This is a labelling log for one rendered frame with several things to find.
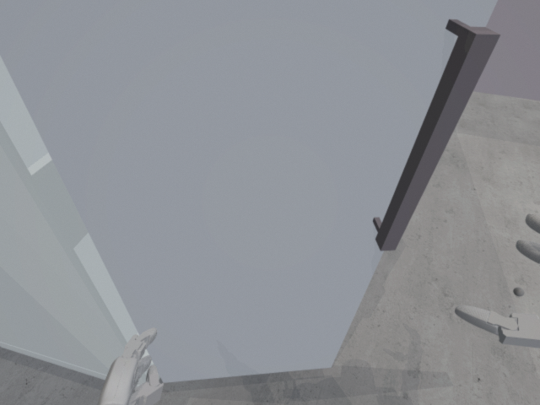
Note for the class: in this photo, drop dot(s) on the left robot hand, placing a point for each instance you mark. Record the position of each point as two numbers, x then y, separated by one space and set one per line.
125 372

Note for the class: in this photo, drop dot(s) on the right robot hand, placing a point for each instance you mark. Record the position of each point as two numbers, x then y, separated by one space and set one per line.
519 329

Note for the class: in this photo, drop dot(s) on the handle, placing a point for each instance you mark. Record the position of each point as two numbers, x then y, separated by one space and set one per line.
473 48

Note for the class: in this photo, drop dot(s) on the fridge door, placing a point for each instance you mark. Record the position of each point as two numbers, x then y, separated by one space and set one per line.
228 157

